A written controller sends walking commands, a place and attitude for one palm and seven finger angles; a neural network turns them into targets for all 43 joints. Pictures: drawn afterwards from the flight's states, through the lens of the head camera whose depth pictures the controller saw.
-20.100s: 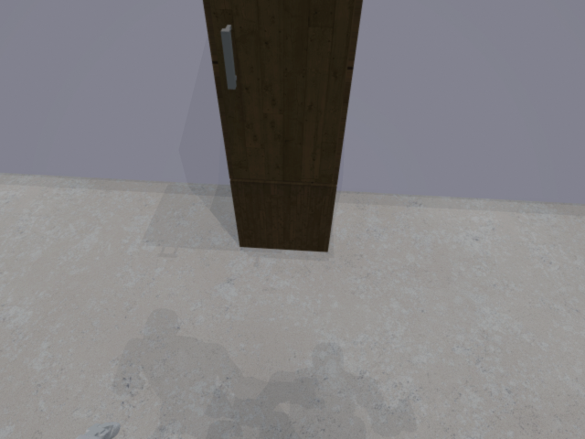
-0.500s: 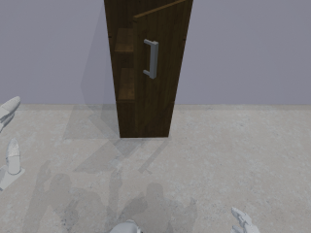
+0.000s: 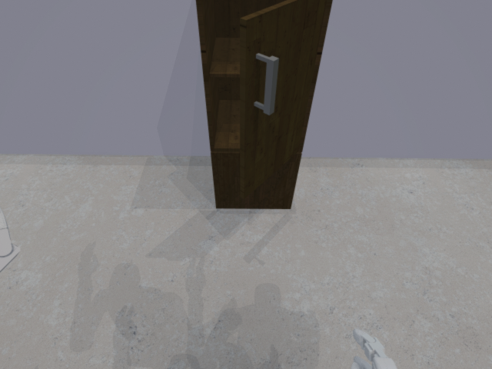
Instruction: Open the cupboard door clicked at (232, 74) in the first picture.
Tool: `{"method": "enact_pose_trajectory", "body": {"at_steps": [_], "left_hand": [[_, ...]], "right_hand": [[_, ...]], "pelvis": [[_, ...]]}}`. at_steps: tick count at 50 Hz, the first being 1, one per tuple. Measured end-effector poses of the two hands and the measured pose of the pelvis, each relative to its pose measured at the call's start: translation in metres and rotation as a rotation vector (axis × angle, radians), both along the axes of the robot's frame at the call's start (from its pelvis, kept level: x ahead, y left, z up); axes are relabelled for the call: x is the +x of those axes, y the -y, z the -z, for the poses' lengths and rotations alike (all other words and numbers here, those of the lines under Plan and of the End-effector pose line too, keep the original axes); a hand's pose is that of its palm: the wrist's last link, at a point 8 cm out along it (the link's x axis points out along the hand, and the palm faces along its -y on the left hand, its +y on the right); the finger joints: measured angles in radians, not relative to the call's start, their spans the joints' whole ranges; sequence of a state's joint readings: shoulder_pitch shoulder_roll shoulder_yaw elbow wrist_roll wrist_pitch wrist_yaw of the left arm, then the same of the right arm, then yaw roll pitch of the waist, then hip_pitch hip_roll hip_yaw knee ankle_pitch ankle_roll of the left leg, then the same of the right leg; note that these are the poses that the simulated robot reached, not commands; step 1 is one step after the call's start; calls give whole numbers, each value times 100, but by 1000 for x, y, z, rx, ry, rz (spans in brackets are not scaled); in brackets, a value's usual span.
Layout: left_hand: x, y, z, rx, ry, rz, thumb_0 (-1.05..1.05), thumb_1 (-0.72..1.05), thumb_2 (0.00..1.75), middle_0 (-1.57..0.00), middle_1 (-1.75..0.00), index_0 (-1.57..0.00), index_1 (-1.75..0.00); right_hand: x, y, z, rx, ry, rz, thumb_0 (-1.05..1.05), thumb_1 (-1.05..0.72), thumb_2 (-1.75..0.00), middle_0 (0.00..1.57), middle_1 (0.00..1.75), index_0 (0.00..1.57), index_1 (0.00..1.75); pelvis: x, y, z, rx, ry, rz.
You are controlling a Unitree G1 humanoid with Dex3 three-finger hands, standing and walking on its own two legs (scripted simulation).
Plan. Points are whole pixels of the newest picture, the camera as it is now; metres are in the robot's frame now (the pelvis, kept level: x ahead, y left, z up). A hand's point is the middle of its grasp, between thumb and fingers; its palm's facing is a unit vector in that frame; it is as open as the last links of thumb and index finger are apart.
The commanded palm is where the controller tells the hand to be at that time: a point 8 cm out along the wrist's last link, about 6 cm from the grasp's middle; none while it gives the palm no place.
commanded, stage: let the arm hang, fingers relaxed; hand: left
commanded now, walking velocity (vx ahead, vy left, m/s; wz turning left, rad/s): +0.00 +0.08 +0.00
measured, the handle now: (264, 84) +0.75 -0.01 +0.10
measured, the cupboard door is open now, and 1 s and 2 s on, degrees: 49 49 49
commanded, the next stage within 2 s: look to check the result in 1.18 s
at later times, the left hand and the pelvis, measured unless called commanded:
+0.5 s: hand out of the picture +0.09 +0.17 -0.16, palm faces +0.09 -0.98 -0.18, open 6.9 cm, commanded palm none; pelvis +0.03 -0.01 +0.00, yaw +5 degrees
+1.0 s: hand out of the picture +0.03 +0.18 -0.16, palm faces +0.09 -0.97 -0.21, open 7.4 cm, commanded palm none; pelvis +0.04 +0.01 +0.01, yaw +3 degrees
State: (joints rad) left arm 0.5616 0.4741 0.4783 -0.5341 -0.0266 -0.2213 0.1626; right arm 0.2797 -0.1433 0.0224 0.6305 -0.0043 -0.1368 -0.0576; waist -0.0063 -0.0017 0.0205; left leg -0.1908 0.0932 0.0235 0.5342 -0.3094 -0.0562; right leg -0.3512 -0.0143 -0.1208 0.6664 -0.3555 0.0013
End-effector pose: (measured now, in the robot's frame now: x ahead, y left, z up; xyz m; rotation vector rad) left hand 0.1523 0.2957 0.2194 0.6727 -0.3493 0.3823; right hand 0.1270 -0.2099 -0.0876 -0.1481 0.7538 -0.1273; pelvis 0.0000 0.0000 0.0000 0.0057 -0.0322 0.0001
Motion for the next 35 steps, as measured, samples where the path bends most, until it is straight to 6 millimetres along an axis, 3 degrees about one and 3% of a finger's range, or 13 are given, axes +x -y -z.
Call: {"method": "enact_pose_trajectory", "body": {"at_steps": [4,6,9,11,14,17,18,21,35], "left_hand": [[3,3,13,-3,-49,-53,1,88,90,-21,-31,-21,-30],[13,-2,44,-64,-173,-88,1,89,90,-20,-30,-21,-30],[24,-7,133,-292,-487,-173,1,89,90,-20,-30,-20,-30],[20,5,201,-435,-719,-203,1,90,90,-19,-30,-20,-30],[-5,42,292,-586,-1051,-179,1,90,90,-19,-30,-19,-30],[-47,90,345,-710,-1328,-150,1,91,90,-19,-30,-20,-30],[-56,98,350,-774,-1339,-170,0,92,90,-20,-30,-20,-30],[-60,96,350,-806,-1311,-209,-7,99,89,-21,-30,-21,-30],[-101,50,334,-702,-1491,-392,-1,92,90,-20,-30,-20,-30]], "right_hand": [[4,9,27,20,-70,-11,1,-90,-90,21,30,21,30],[6,16,35,34,-121,-38,1,-90,-90,21,30,20,30],[2,23,45,41,-213,-58,1,-90,-90,21,30,20,30],[-3,26,49,31,-254,-58,1,-90,-90,20,30,20,30],[-18,31,57,-3,-305,-48,1,-90,-90,20,30,20,30],[-38,34,54,-29,-402,-36,1,-90,-90,20,30,20,30],[-44,35,51,-34,-435,-32,1,-90,-90,20,30,20,30],[-60,35,48,-42,-531,-36,1,-90,-90,20,30,20,30],[-90,3,58,57,-656,2,1,-91,-90,20,30,20,30]], "pelvis": [[1,5,10,-3,-2,-4],[1,4,8,-5,-18,-38],[5,2,6,9,-30,-73],[7,1,8,14,-28,-81],[11,1,18,-1,-26,-76],[16,7,13,7,-20,-57],[17,9,11,6,-24,-63],[20,13,4,3,-29,-80],[31,1,-12,-2,-7,-61]]}}
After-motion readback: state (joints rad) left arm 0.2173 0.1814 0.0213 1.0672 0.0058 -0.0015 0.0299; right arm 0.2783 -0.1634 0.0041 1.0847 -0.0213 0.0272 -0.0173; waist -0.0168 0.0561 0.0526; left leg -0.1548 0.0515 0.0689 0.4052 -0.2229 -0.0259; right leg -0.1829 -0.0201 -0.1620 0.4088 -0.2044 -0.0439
